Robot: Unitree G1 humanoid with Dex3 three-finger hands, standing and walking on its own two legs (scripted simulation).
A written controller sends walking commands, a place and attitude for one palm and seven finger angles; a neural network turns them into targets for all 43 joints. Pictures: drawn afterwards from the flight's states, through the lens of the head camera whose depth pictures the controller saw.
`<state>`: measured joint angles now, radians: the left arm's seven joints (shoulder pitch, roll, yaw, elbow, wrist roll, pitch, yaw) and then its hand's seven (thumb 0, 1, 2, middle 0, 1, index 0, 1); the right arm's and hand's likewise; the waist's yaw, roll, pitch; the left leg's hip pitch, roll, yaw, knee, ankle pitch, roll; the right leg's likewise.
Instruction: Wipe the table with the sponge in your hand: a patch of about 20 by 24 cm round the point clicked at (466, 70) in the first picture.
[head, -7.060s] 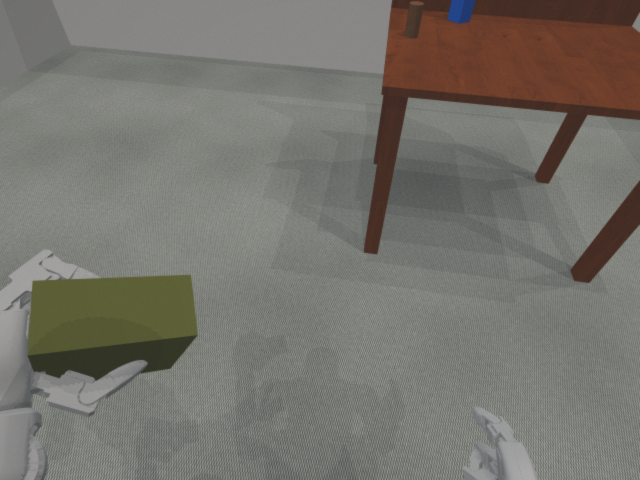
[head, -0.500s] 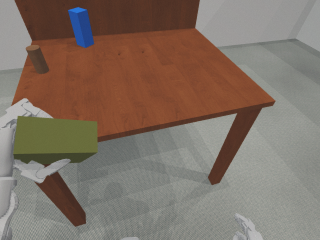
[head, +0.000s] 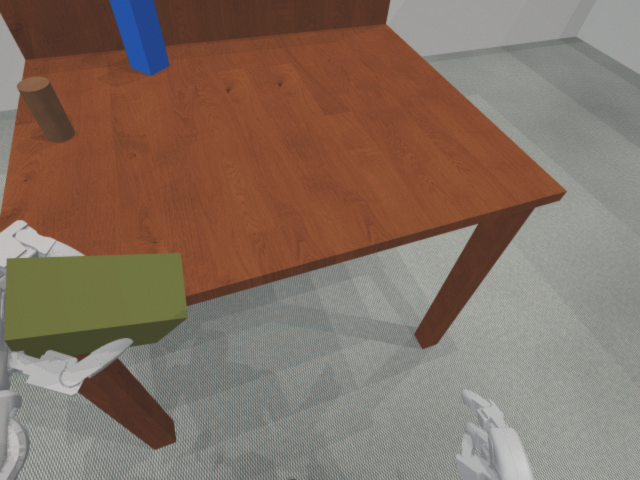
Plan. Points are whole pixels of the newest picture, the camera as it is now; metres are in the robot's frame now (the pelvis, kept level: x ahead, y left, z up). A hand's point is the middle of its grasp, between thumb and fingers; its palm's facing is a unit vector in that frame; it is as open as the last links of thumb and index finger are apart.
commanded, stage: shuffle to correct the standing spot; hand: left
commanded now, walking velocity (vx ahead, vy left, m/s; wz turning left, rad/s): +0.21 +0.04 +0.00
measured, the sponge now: (122, 307) +0.23 +0.22 +0.14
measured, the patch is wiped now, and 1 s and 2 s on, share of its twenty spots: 0.00 0.00 0.00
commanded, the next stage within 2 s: come to a stop and stand still in 0.76 s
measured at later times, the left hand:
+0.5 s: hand (160, 226) +0.31 +0.21 +0.17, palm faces +0.34 -0.83 -0.44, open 10.1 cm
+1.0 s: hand (140, 159) +0.41 +0.27 +0.16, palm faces +0.40 -0.82 -0.42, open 10.1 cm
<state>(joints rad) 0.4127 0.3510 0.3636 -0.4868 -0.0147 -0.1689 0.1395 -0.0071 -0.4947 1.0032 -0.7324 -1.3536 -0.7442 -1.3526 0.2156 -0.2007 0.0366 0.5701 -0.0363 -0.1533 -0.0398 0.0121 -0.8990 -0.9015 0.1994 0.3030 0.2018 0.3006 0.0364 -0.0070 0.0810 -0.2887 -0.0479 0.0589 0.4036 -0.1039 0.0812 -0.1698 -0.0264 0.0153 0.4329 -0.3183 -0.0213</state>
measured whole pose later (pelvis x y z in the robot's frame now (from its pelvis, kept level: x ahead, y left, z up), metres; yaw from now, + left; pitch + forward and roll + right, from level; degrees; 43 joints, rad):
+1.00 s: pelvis +0.18 +0.02 -0.02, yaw -1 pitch -4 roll +3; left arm 0.39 0.41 0.40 -0.47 -0.05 -0.20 0.14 -0.01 -0.50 1.01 -0.74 -1.35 -0.75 -1.35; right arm 0.11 -0.17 -0.02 0.58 0.00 -0.10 -0.05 0.01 -0.90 -0.90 0.19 0.30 0.20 0.30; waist 0.00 -0.05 0.13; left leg -0.27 0.01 0.11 0.58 -0.24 0.00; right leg -0.30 -0.06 0.00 0.92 -0.50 0.01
